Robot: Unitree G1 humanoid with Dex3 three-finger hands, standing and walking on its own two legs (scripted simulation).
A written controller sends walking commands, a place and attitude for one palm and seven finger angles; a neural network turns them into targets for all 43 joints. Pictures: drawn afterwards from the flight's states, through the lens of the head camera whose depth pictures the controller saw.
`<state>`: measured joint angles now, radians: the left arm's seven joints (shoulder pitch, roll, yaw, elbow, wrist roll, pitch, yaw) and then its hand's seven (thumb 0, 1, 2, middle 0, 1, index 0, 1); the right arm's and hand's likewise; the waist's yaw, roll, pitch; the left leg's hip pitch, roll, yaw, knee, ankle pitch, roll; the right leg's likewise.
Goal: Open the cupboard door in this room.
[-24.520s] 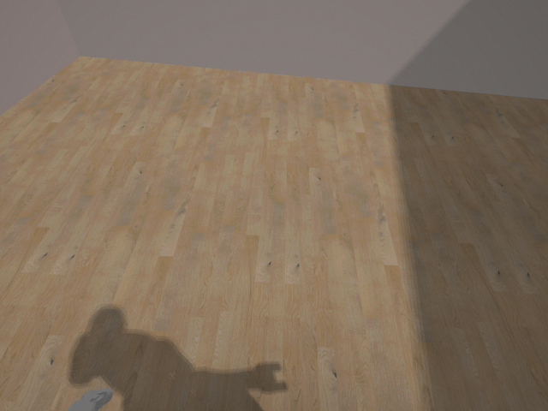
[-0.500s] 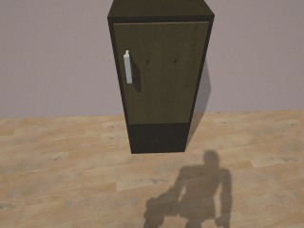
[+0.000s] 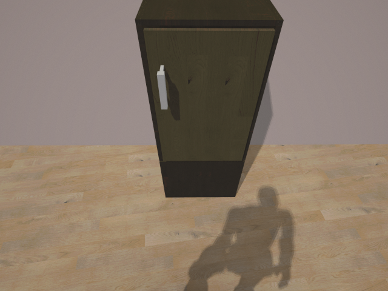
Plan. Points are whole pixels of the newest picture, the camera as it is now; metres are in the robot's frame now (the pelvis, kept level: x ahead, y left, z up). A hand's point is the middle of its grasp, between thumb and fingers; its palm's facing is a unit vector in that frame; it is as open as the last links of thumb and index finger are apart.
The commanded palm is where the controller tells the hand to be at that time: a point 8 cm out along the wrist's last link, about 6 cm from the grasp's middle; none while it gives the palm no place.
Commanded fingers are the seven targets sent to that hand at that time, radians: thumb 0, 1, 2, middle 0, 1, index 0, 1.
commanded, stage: shuffle to correct the standing spot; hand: left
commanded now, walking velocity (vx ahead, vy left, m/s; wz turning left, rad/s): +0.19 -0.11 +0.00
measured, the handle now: (163, 87) +0.69 +0.15 +0.03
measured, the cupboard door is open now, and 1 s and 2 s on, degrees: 0 0 0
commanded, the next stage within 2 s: come to a stop and stand still in 0.54 s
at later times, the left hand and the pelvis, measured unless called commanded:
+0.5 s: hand out of the picture +0.08 +0.14 -0.19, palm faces +0.02 -0.99 -0.16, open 7.3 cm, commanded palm none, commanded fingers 0.00 0.90 0.90 -0.20 -0.30 -0.20 -0.30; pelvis +0.10 -0.02 -0.01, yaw +1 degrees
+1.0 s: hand (162, 264) +0.22 +0.10 -0.18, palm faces +0.12 -0.97 -0.20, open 7.3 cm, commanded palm none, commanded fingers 0.00 0.90 0.90 -0.20 -0.30 -0.20 -0.30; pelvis +0.18 -0.08 -0.01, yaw +3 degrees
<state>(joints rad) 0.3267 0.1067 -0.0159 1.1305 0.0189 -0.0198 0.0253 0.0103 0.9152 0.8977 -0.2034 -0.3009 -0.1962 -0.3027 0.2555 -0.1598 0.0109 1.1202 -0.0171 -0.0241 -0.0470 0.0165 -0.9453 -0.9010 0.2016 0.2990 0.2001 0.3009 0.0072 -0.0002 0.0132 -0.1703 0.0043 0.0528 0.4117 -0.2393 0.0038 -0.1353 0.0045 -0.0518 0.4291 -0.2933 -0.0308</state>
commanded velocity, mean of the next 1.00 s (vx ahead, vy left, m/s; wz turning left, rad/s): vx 0.03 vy -0.01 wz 0.00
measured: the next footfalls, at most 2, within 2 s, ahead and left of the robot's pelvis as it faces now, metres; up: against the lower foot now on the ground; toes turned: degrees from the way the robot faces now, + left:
right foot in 0.66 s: +0.27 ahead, -0.19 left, +0.00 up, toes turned -6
left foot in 1.06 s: +0.23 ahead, +0.02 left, +0.00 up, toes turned +3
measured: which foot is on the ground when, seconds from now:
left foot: down 0.00-0.66, up 0.68-1.00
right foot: down 0.00-0.36, up 0.38-0.64, down 0.66-1.00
